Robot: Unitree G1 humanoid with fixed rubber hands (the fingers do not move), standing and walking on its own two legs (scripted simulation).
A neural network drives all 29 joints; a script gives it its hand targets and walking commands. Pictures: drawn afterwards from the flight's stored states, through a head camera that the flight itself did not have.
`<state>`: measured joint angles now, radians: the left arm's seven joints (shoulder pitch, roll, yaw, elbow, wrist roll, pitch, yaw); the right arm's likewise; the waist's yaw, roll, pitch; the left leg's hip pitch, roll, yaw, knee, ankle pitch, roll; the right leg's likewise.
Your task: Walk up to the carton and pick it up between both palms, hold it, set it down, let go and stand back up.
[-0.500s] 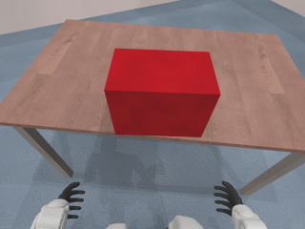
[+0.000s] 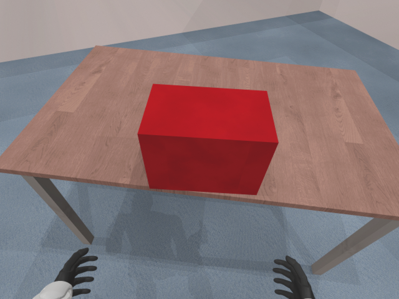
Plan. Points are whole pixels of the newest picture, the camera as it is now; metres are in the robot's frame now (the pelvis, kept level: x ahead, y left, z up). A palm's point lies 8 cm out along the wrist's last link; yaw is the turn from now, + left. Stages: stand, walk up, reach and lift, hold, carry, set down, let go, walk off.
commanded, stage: reach and lift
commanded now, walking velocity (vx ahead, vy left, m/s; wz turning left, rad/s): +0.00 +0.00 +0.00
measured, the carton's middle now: (206, 141) +0.49 -0.02 +0.01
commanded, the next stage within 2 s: none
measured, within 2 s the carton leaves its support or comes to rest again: neither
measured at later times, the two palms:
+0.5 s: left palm (64, 265) +0.19 +0.26 -0.03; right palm (304, 275) +0.17 -0.21 -0.04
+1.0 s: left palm (60, 236) +0.24 +0.27 +0.00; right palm (301, 240) +0.23 -0.21 -0.01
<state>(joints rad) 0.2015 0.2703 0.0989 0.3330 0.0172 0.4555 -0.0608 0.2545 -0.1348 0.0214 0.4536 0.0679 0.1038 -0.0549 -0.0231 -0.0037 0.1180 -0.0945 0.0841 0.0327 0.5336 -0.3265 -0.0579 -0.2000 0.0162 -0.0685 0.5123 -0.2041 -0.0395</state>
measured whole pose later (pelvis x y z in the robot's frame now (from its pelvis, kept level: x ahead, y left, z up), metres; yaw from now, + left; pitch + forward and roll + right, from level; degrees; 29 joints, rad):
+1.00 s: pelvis +0.04 +0.04 +0.01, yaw +1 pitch -3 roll -2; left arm 0.23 0.26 -0.03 0.32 -0.18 -0.10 0.02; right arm 0.23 -0.25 -0.08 0.42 0.20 -0.21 0.04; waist 0.01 0.05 0.03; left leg -0.04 0.04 0.04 0.41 -0.32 -0.01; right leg -0.12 -0.01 -0.04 0.35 -0.18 0.02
